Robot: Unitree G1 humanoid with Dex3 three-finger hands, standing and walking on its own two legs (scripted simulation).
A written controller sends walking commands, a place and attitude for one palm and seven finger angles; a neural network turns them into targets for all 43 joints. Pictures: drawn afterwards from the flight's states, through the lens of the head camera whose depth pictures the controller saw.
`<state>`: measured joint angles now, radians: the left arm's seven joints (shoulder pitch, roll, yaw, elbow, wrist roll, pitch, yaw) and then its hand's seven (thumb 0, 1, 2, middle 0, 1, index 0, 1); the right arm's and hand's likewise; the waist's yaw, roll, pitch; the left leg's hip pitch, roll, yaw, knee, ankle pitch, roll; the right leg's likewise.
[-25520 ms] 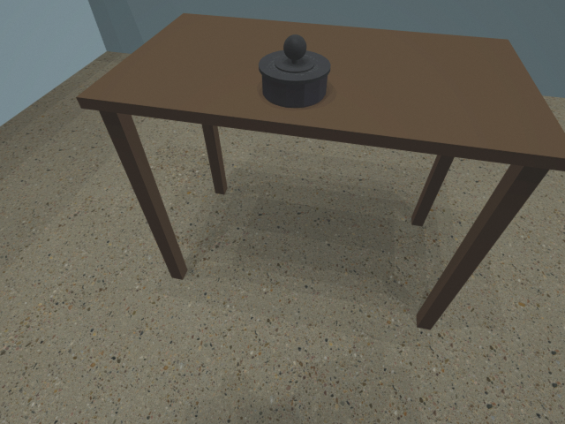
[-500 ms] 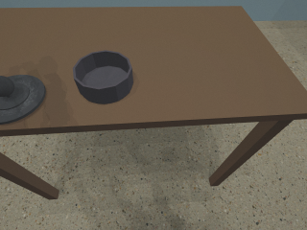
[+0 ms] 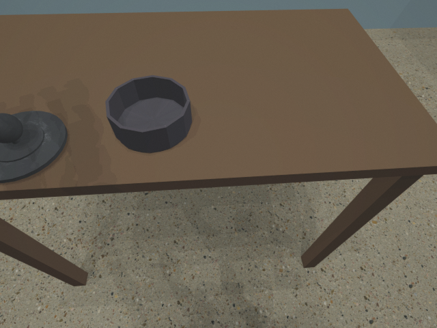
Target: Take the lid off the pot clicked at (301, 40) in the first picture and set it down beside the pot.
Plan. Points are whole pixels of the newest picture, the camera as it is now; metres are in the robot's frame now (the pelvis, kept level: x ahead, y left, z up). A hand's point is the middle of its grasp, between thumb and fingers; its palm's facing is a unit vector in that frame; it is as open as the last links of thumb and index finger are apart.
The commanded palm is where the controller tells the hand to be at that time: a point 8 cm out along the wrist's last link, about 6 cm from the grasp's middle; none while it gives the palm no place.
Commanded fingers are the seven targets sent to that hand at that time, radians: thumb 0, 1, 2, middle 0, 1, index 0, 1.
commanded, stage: draw the hand back to the body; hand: left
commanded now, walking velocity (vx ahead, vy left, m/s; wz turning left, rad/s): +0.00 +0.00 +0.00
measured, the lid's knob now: (4, 128) +0.45 +0.36 +0.12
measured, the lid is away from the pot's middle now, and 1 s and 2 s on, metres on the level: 0.25 0.25 0.25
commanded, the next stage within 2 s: none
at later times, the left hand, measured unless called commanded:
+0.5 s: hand out of the picture +0.40 +0.27 +0.33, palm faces +0.42 -0.83 -0.38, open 11.0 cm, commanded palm +0.34 +0.32 +0.33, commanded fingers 0.00 0.03 0.88 -0.43 -0.58 -0.43 -0.58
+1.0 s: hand out of the picture +0.32 +0.25 +0.32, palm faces +0.54 -0.82 -0.19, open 9.1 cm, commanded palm +0.27 +0.28 +0.32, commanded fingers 0.00 0.67 0.90 -0.26 -0.38 -0.26 -0.38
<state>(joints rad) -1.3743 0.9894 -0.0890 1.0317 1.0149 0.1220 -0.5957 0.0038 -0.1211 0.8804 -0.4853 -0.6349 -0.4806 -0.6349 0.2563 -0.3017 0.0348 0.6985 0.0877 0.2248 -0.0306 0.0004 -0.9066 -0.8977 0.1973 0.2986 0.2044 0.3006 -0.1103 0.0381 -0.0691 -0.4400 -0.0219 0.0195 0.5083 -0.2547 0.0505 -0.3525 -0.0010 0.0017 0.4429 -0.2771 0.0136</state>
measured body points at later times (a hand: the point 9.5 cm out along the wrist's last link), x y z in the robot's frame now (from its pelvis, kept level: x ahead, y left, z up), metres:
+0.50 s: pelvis -0.02 -0.02 +0.00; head +0.00 -0.02 +0.45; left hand +0.37 +0.31 +0.35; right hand +0.12 -0.26 -0.10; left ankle -0.01 +0.09 -0.74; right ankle -0.05 -0.14 -0.74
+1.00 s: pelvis -0.01 -0.05 +0.01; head -0.02 -0.06 +0.46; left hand +0.29 +0.29 +0.33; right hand +0.16 -0.30 -0.09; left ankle -0.01 +0.09 -0.74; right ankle -0.05 -0.14 -0.74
